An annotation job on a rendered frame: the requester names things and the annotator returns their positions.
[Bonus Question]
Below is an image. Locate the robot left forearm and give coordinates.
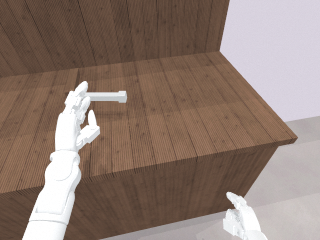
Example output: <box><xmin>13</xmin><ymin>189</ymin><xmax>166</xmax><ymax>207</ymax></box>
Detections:
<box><xmin>22</xmin><ymin>149</ymin><xmax>81</xmax><ymax>240</ymax></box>

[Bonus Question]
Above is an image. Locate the robot right forearm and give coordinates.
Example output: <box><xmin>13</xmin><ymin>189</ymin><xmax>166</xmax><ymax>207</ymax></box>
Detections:
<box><xmin>243</xmin><ymin>229</ymin><xmax>268</xmax><ymax>240</ymax></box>

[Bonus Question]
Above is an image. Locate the counter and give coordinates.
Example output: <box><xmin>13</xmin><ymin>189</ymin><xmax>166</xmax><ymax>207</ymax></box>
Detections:
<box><xmin>0</xmin><ymin>0</ymin><xmax>298</xmax><ymax>240</ymax></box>

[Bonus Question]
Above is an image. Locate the robot right hand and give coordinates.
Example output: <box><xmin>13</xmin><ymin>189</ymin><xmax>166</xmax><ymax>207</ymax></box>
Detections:
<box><xmin>223</xmin><ymin>192</ymin><xmax>261</xmax><ymax>240</ymax></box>

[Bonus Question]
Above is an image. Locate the tap lever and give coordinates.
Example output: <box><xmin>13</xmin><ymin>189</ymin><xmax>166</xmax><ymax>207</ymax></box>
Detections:
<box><xmin>82</xmin><ymin>91</ymin><xmax>127</xmax><ymax>103</ymax></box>

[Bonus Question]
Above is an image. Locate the robot left hand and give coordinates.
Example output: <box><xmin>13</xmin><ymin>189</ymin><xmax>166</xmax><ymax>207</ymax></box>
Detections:
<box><xmin>55</xmin><ymin>81</ymin><xmax>100</xmax><ymax>153</ymax></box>

